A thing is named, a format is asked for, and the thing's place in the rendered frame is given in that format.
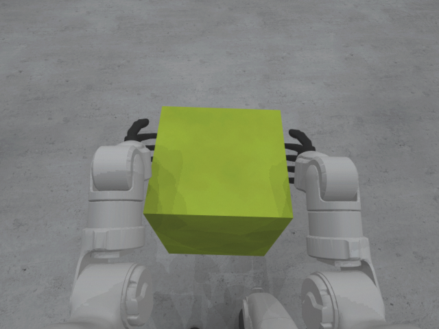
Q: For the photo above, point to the left robot upper arm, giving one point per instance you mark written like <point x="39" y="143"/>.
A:
<point x="110" y="296"/>

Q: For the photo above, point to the robot right forearm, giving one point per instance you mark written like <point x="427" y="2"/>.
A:
<point x="335" y="234"/>

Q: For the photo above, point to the carton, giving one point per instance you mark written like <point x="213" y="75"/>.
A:
<point x="219" y="182"/>

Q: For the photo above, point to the robot right thigh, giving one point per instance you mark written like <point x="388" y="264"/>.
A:
<point x="264" y="311"/>

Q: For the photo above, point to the robot left forearm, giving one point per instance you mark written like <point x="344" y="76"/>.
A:
<point x="116" y="192"/>

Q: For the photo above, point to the left robot hand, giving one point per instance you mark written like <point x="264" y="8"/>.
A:
<point x="133" y="135"/>

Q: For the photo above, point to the robot right shin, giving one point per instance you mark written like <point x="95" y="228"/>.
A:
<point x="256" y="290"/>

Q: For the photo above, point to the right robot upper arm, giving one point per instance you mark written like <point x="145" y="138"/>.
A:
<point x="343" y="300"/>

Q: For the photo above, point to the right robot hand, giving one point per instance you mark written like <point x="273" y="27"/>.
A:
<point x="306" y="146"/>

